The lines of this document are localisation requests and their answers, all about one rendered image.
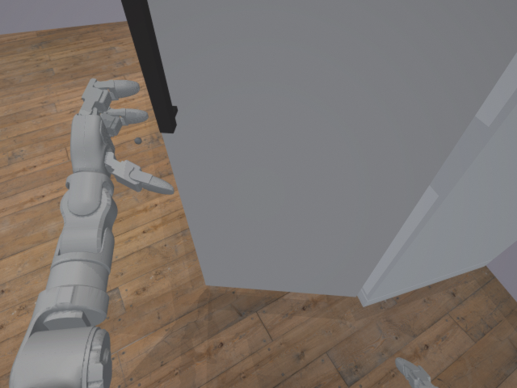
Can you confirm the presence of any handle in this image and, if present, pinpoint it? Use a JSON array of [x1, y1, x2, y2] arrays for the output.
[[121, 0, 178, 133]]

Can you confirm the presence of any right robot hand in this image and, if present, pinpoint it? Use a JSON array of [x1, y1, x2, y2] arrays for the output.
[[395, 357, 439, 388]]

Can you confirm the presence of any robot left upper arm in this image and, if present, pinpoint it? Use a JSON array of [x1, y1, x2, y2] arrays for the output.
[[13, 326, 112, 388]]

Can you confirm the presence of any left robot hand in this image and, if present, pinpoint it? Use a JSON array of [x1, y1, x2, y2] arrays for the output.
[[70, 78, 174, 195]]

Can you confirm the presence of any fridge door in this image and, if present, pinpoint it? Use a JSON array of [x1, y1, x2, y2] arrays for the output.
[[147, 0, 517, 297]]

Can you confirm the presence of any left robot forearm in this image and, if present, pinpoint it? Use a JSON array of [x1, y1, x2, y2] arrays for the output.
[[9, 171, 118, 388]]

